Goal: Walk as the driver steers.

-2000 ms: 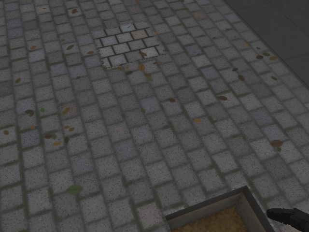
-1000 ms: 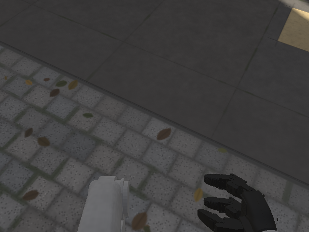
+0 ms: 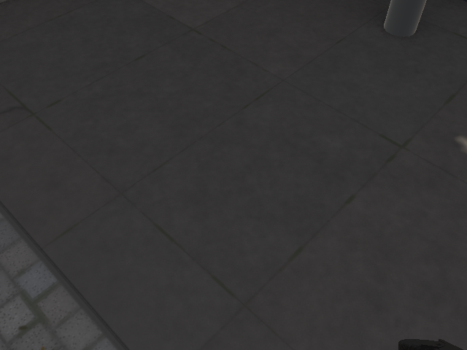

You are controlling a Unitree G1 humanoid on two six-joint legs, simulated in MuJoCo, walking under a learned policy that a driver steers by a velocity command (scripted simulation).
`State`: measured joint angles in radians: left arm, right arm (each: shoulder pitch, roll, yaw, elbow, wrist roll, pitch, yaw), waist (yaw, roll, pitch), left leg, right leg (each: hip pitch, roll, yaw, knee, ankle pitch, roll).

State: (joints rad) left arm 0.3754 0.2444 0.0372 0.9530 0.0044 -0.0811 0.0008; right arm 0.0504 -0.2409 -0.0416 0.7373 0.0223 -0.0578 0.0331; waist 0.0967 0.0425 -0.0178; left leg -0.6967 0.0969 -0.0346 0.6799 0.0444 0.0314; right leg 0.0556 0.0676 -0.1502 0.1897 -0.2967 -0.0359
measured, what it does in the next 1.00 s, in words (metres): walks ahead, turning left: left foot, then right foot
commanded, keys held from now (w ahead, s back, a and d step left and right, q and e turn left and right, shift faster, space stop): w+q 0.12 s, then q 0.52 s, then e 0.36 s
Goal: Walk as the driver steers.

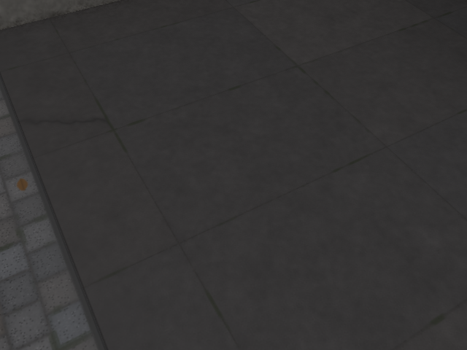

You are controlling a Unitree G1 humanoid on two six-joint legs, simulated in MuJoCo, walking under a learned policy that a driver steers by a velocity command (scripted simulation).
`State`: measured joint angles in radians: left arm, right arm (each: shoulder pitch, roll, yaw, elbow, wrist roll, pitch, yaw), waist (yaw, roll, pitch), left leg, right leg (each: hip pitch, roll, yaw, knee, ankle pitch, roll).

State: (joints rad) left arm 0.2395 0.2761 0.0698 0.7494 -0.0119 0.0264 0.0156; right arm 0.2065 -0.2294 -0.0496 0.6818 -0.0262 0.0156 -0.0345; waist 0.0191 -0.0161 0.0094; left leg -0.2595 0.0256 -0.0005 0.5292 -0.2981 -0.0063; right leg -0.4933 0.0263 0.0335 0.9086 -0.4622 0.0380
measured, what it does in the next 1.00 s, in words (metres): steps on the spot, turning right: right foot, then left foot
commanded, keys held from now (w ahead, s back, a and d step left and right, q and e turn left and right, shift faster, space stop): e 0.26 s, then w+e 0.18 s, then e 0.24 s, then no key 0.32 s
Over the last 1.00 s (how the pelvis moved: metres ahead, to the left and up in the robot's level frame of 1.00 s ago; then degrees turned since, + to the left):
0.29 0.05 0.00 20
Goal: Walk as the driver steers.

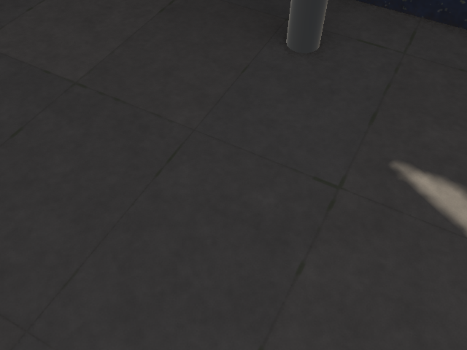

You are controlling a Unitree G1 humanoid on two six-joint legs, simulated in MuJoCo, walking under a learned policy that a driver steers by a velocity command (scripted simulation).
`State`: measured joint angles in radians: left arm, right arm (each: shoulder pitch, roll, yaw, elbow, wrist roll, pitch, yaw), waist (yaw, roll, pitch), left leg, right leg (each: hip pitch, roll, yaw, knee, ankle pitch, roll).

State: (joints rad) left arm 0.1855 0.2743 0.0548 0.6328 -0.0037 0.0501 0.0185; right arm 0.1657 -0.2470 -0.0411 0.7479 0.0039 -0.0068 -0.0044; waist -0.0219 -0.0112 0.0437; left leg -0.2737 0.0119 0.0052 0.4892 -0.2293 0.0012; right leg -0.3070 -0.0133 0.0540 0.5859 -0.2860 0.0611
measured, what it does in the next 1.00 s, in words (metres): walks ahead: right foot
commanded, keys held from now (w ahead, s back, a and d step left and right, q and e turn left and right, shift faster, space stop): no key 0.28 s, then w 0.72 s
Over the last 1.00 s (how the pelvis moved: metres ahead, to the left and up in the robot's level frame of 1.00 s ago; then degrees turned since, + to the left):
0.07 -0.05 0.00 -29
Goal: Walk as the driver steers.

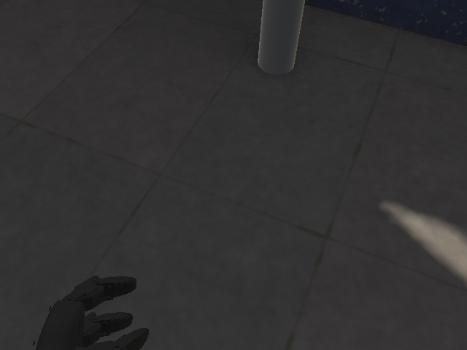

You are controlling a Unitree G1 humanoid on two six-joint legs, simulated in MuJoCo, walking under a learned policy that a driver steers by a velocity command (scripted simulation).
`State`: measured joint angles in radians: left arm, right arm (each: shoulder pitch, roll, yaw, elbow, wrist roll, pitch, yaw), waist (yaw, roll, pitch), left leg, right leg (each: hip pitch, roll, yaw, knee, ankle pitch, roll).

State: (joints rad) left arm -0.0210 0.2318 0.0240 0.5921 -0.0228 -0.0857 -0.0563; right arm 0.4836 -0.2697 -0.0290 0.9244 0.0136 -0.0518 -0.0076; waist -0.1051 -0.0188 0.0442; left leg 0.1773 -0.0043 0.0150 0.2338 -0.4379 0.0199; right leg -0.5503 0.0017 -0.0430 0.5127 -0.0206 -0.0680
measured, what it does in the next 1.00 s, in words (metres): walks ahead: right foot, then left foot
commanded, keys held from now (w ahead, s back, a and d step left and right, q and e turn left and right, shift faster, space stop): w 0.30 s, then no key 0.42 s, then w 0.28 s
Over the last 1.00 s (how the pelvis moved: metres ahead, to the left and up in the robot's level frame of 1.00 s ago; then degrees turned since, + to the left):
0.27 -0.01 -0.02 0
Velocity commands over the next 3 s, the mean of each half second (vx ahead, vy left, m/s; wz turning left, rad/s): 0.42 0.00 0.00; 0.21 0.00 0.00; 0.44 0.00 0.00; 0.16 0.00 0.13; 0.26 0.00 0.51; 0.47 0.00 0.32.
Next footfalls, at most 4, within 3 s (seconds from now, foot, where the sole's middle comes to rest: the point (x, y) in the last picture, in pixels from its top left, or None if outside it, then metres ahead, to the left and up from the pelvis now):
0.02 right None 0.20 -0.11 -0.76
0.50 left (174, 344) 0.47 0.12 -0.76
0.86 right None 0.39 -0.10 -0.76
1.26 left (155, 293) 0.62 0.17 -0.76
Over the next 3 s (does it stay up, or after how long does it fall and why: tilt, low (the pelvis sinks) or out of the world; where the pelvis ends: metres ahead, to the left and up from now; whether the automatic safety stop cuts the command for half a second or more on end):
stays up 1.11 0.18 0.02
